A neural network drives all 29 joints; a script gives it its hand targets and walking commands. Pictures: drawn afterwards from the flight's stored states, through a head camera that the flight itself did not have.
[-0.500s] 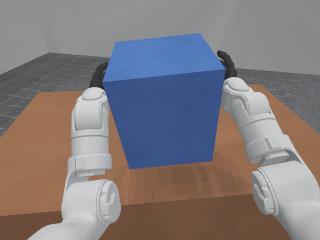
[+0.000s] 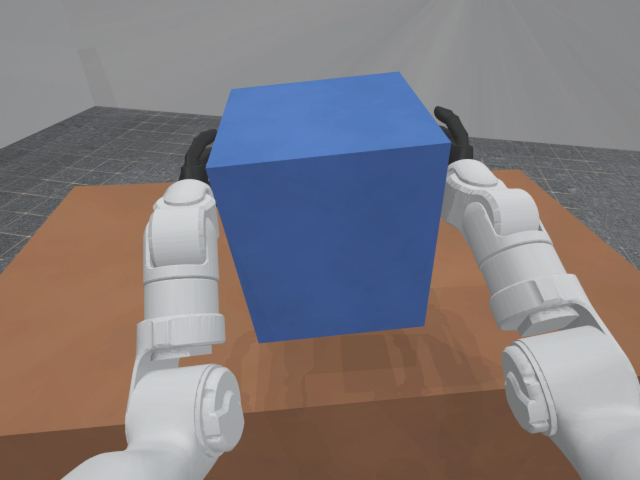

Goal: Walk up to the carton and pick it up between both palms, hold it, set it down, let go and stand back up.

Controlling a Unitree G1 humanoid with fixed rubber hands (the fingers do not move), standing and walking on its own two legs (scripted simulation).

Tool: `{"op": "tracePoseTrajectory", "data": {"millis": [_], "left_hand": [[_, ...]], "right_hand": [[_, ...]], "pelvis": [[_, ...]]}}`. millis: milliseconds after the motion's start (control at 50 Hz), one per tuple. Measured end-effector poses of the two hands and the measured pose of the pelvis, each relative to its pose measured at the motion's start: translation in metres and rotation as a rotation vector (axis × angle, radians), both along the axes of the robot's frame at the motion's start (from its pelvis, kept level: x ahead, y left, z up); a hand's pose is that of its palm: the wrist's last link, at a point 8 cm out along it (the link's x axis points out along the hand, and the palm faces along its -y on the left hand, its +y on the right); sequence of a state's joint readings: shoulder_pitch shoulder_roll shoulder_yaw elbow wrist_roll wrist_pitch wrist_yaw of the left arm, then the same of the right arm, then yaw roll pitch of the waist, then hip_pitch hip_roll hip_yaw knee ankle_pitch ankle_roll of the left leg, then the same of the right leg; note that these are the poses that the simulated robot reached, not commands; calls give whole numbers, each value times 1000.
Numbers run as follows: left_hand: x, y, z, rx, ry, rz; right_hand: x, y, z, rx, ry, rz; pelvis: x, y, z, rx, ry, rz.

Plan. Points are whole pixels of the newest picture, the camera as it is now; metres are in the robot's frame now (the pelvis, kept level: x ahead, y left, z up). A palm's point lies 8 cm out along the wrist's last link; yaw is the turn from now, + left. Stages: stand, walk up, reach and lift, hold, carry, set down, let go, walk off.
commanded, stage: hold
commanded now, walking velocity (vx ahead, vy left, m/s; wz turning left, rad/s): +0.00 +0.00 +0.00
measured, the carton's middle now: (328, 208) +0.38 +0.00 +0.22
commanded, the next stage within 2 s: none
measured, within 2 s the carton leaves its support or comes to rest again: neither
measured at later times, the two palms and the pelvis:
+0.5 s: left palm (193, 194) +0.37 +0.16 +0.25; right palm (449, 172) +0.37 -0.14 +0.27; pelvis +0.00 +0.00 +0.00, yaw +0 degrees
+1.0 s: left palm (193, 190) +0.36 +0.16 +0.26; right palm (454, 172) +0.37 -0.14 +0.28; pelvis +0.00 +0.00 +0.00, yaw +0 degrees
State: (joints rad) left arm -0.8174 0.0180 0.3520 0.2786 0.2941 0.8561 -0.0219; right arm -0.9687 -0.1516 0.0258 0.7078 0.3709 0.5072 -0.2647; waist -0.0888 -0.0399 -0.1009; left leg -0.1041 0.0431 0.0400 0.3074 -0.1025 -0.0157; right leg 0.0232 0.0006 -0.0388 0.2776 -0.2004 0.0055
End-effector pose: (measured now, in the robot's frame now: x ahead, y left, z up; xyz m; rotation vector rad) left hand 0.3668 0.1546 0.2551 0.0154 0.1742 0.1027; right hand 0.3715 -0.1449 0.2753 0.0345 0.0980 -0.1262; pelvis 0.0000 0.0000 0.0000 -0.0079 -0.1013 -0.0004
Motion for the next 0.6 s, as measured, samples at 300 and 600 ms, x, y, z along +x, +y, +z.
{"op": "tracePoseTrajectory", "data": {"millis": [300, 600], "left_hand": [[4, 5, 3, -5, -15, 3], [1, 3, 1, 1, -15, 3]], "right_hand": [[4, 5, 0, -21, -9, 5], [2, 3, 1, -5, -2, 3]], "pelvis": [[2, -2, 0, 0, -3, 8], [0, -1, 0, -1, 7, 4]]}}
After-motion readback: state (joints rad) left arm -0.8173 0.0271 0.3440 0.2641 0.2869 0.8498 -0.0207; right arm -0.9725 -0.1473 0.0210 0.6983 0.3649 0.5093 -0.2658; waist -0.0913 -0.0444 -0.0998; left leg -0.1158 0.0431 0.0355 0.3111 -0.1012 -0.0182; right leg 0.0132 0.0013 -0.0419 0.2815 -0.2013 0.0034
